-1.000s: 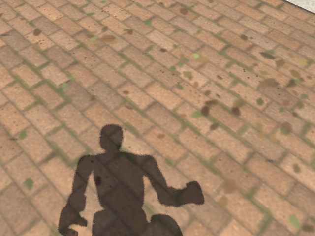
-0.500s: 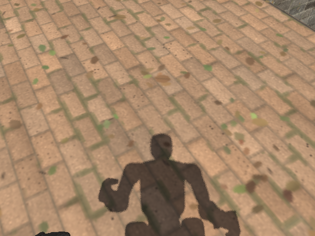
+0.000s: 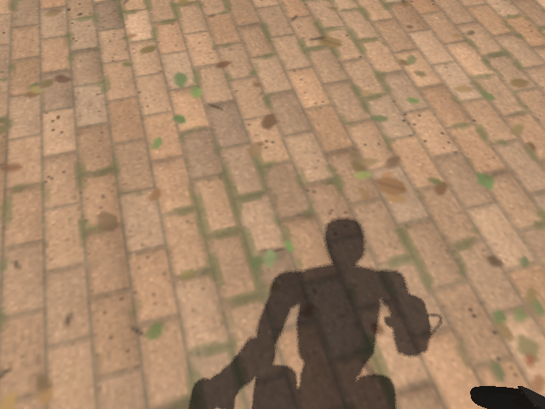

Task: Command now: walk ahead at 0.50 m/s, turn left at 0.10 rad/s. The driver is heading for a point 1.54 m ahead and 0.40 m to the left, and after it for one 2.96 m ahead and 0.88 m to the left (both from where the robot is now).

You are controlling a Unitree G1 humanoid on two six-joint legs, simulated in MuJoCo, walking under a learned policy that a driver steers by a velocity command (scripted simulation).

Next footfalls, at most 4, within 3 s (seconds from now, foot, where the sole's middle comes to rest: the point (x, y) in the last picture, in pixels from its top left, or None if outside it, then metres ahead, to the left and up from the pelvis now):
0.46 right None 0.43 -0.15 -0.76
1.04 left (250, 308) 0.70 0.12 -0.76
1.50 right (284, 207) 1.04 0.04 -0.76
2.00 left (165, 189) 1.08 0.41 -0.76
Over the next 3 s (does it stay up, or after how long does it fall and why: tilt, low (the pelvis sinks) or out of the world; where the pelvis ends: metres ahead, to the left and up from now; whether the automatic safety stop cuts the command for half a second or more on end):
stays up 1.19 0.39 0.01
